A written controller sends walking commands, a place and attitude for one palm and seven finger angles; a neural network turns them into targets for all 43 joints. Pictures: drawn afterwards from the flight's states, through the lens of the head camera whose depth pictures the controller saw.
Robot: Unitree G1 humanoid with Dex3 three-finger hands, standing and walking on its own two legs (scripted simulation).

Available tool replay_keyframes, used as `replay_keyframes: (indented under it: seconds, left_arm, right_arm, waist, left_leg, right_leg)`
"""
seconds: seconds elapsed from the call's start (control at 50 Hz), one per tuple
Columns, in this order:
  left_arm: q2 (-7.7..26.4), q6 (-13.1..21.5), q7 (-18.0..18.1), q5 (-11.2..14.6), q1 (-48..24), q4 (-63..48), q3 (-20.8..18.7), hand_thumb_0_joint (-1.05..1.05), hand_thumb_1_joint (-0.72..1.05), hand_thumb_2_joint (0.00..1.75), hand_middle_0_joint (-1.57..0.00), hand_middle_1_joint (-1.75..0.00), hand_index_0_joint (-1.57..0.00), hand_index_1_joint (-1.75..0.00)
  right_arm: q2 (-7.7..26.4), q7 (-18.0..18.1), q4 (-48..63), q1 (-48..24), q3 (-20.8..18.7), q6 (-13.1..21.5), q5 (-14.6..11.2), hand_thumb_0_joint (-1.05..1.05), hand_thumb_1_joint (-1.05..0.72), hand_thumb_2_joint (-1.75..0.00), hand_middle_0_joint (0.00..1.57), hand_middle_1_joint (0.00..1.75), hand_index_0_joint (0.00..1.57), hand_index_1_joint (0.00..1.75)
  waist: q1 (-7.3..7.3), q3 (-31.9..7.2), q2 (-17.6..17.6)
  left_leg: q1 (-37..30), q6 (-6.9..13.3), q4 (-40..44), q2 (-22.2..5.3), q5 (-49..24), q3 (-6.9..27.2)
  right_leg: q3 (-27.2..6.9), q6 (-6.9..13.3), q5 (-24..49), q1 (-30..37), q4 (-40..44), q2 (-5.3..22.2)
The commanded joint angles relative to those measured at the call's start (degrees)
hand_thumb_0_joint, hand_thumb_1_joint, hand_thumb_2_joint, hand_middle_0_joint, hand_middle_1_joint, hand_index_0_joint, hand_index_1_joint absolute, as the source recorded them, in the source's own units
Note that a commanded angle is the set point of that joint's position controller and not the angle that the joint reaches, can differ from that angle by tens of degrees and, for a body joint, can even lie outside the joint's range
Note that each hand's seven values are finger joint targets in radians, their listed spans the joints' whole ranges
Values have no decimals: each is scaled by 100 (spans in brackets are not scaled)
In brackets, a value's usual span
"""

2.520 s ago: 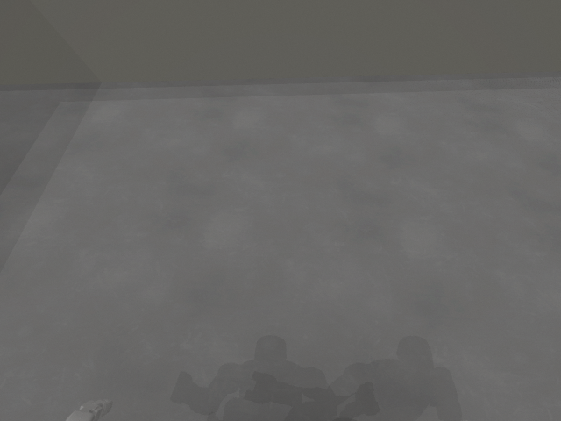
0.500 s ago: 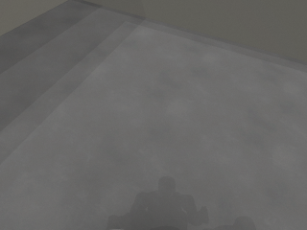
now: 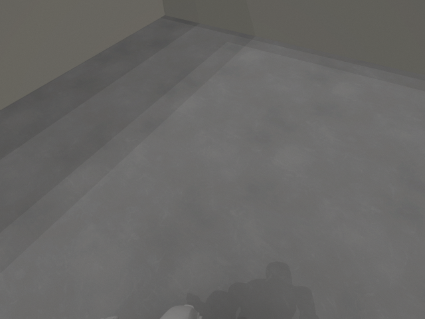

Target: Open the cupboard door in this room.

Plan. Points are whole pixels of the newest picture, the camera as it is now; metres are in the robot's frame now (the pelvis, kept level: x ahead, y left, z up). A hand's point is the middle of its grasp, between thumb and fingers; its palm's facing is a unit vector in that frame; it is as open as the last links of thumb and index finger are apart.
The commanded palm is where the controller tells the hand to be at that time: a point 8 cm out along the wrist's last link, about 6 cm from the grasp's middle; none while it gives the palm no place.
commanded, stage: turn or walk to find it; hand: left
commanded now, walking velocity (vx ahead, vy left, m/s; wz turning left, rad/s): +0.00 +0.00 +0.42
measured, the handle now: out of the picture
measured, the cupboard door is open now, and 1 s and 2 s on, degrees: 0 0 0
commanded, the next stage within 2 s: none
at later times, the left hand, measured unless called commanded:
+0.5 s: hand out of the picture -0.01 +0.27 -0.17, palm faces +0.23 -0.94 -0.24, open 7.4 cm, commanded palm none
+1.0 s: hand out of the picture -0.05 +0.21 -0.15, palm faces +0.42 -0.87 -0.25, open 7.4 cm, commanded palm none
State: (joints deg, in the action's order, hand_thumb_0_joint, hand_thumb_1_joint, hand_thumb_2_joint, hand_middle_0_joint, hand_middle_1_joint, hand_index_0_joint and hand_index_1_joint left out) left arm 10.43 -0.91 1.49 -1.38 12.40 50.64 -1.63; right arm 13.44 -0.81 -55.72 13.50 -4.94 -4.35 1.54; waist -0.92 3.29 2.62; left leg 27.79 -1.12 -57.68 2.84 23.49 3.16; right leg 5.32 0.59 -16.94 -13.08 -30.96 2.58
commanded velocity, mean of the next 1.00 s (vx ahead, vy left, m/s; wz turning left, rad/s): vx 0.00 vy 0.00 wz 0.42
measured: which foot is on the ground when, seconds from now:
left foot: up 0.00-0.24, down 0.26-0.74, up 0.76-1.00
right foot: down 0.00-0.28, up 0.30-0.72, down 0.74-1.00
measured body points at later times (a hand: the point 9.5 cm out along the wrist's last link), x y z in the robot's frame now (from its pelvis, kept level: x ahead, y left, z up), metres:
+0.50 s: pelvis -0.02 +0.05 +0.01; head +0.01 +0.08 +0.45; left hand -0.02 +0.32 -0.15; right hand +0.11 -0.17 -0.12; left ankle -0.03 +0.14 -0.73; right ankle -0.02 -0.11 -0.66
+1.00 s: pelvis -0.04 +0.01 +0.00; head -0.01 +0.01 +0.45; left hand -0.07 +0.26 -0.13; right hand +0.11 -0.21 -0.15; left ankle -0.11 +0.14 -0.67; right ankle +0.01 -0.09 -0.73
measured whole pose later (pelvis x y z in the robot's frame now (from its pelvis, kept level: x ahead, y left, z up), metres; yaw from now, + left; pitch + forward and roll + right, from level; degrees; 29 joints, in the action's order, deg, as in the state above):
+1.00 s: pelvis -0.04 +0.01 +0.00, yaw +26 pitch -1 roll +1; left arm 10.3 -0.9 1.3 -1.8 12.7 52.3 -1.4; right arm 14.1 -1.0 -56.8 13.2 -5.0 -4.6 1.4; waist -0.9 4.3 0.4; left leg 24.7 -3.4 -57.0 -1.6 24.3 -0.3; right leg 9.4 0.2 -16.2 -11.7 -29.3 5.5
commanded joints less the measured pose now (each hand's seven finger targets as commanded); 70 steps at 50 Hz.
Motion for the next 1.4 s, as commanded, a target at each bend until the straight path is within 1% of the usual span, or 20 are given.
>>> replay_keyframes:
  seconds: [0.0,0.12,0.2,0.22,0.24,0.26,0.3,0.38,0.56,0.66,0.68,0.72,0.84,1.0,1.06,1.08,1.1,1.12,1.22,1.38]
  left_arm:
    - [1023,143,74,-14,-207,-390,-288,0,90,90,-20,-30,-20,-30]
    - [1345,103,59,-58,448,-56,-389,0,90,90,-20,-30,-20,-30]
    - [1405,43,38,-13,338,24,-428,0,90,90,-20,-30,-20,-30]
    - [1277,3,18,39,329,-5,-408,0,90,90,-20,-30,-20,-30]
    - [932,-35,-13,70,433,-161,-372,0,90,90,-20,-30,-20,-30]
    - [723,-60,-19,15,91,-364,-254,0,90,90,-20,-30,-20,-30]
    - [820,-160,11,32,-388,-261,-316,0,90,90,-20,-30,-20,-30]
    - [792,-115,-82,32,-72,28,-320,0,90,90,-20,-30,-20,-30]
    - [665,-88,-37,68,-430,-231,-260,0,90,90,-20,-30,-20,-30]
    - [712,-7,7,94,169,-149,-271,0,90,90,-20,-30,-20,-30]
    - [810,39,25,81,370,-135,-299,0,90,90,-20,-30,-20,-30]
    - [1598,110,67,-42,412,-221,-423,0,90,90,-20,-30,-20,-30]
    - [991,139,65,2,-347,-391,-276,0,90,90,-20,-30,-20,-30]
    - [1377,92,46,-60,365,-22,-411,0,90,90,-20,-30,-20,-30]
    - [1373,42,28,-2,229,56,-421,0,90,90,-20,-30,-20,-30]
    - [1238,-2,7,48,288,13,-392,0,90,90,-20,-30,-20,-30]
    - [891,-42,-31,78,423,-151,-348,0,90,90,-20,-30,-20,-30]
    - [741,-64,-28,34,78,-333,-249,0,90,90,-20,-30,-20,-30]
    - [790,-115,-90,34,-51,10,-311,0,90,90,-20,-30,-20,-30]
    - [659,-99,-59,64,-231,-173,-262,0,90,90,-20,-30,-20,-30]
  right_arm:
    - [388,-45,361,40,-91,105,-26,0,-90,-90,20,30,20,30]
    - [269,-25,465,-564,25,168,-84,0,-90,-90,20,30,20,30]
    - [347,19,357,-103,48,271,-97,0,-90,-90,20,30,20,30]
    - [561,17,307,91,0,316,-84,0,-90,-90,20,30,20,30]
    - [1127,33,346,230,-116,376,-30,0,-90,-90,20,30,20,30]
    - [1446,45,331,506,-177,337,-59,0,-90,-90,20,30,20,30]
    - [1171,187,248,341,-116,356,-23,0,-90,-90,20,30,20,30]
    - [884,223,414,-117,-8,439,-47,0,-90,-90,20,30,20,30]
    - [953,196,408,137,-98,362,-8,0,-90,-90,20,30,20,30]
    - [926,138,518,-201,-130,303,-28,0,-90,-90,20,30,20,30]
    - [837,116,555,-239,-117,302,-56,0,-90,-90,20,30,20,30]
    - [301,65,767,-131,-45,294,-85,0,-90,-90,20,30,20,30]
    - [460,-40,360,25,-104,100,-19,0,-90,-90,20,30,20,30]
    - [289,-17,471,-544,54,202,-101,0,-90,-90,20,30,20,30]
    - [375,9,350,-87,55,272,-101,0,-90,-90,20,30,20,30]
    - [623,4,313,100,7,321,-79,0,-90,-90,20,30,20,30]
    - [1194,24,359,232,-115,375,-29,0,-90,-90,20,30,20,30]
    - [1485,48,317,489,-180,333,-40,0,-90,-90,20,30,20,30]
    - [929,192,430,-259,5,410,-34,0,-90,-90,20,30,20,30]
    - [979,177,444,-45,-75,359,-10,0,-90,-90,20,30,20,30]
  waist:
    - [-43,-79,-1167]
    - [347,-269,-1337]
    - [104,-586,-1243]
    - [-17,-744,-762]
    - [-62,-873,778]
    - [-217,-711,1324]
    - [-245,-375,1181]
    - [11,-445,506]
    - [-157,-523,483]
    - [153,-555,488]
    - [273,-599,212]
    - [307,-457,-2039]
    - [-45,-28,-1139]
    - [358,-387,-1399]
    - [81,-607,-1214]
    - [-22,-739,-576]
    - [-65,-869,987]
    - [-249,-762,1274]
    - [39,-328,627]
    - [-112,-523,511]
  left_leg:
    - [258,-187,-817,-368,-214,-210]
    - [-206,-215,948,-400,326,-613]
    - [-1368,-111,2841,-302,-681,-857]
    - [-2096,-10,3423,-522,-1465,-607]
    - [-2850,532,3696,-1849,-3003,1062]
    - [-2592,1056,3815,-2583,-4107,1616]
    - [-1932,1082,3972,-2167,-3229,1501]
    - [-2090,977,3876,-1596,-3580,821]
    - [-2258,1179,3731,-1602,-3594,1450]
    - [-1250,901,3385,-1277,-2943,1530]
    - [-834,671,3108,-1036,-2353,1399]
    - [657,-16,931,190,756,-15]
    - [272,-177,-1026,-389,-256,-136]
    - [-433,-201,1345,-426,334,-707]
    - [-1410,-112,2855,-388,-762,-837]
    - [-2161,2,3438,-628,-1594,-545]
    - [-2903,609,3647,-2004,-3302,1223]
    - [-2549,1228,3836,-2671,-3899,1673]
    - [-1797,944,3928,-1640,-3066,797]
    - [-2157,1156,3798,-1656,-3157,1235]
  right_leg:
    - [-776,607,1002,20,1401,1408]
    - [-652,785,2295,651,935,1683]
    - [-170,333,2666,465,71,1530]
    - [88,43,2089,-45,-489,1348]
    - [430,-363,66,-1336,-1567,695]
    - [216,-474,-1961,-1761,-2549,371]
    - [-476,-410,-1445,-1888,-3370,412]
    - [-425,-516,-621,-1712,-3252,374]
    - [-429,-527,-918,-1279,-1705,78]
    - [-323,-410,65,171,41,-107]
    - [-400,-383,546,760,802,56]
    - [-2567,542,739,1154,1681,2332]
    - [-854,617,845,-30,1485,1459]
    - [-474,757,2668,760,763,1750]
    - [-18,319,2543,475,54,1592]
    - [235,16,1937,-106,-588,1382]
    - [536,-423,-261,-1468,-1671,672]
    - [229,-472,-2089,-1740,-2621,387]
    - [-367,-471,-702,-1673,-3276,399]
    - [-362,-511,-938,-1328,-1869,147]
